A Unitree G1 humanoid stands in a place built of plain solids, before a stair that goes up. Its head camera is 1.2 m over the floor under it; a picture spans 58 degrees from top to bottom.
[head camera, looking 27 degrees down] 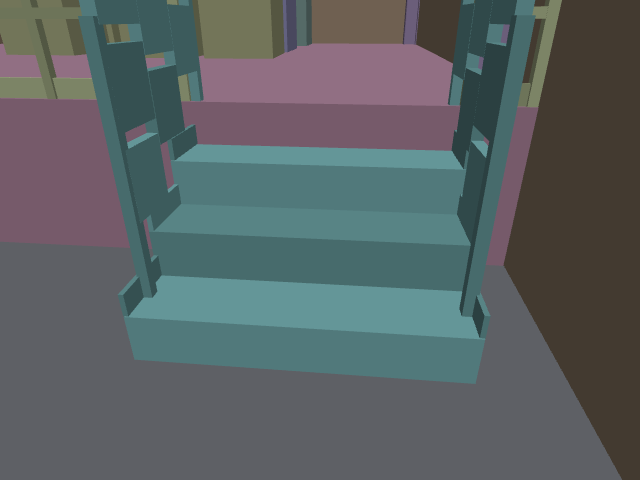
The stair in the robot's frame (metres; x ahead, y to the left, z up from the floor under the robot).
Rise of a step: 0.21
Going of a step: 0.30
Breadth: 1.32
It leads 6 degrees to the right of straight ahead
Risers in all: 4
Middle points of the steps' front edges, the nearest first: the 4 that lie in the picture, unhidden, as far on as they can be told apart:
1.25 0.08 0.21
1.54 0.05 0.42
1.84 0.02 0.63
2.14 -0.01 0.84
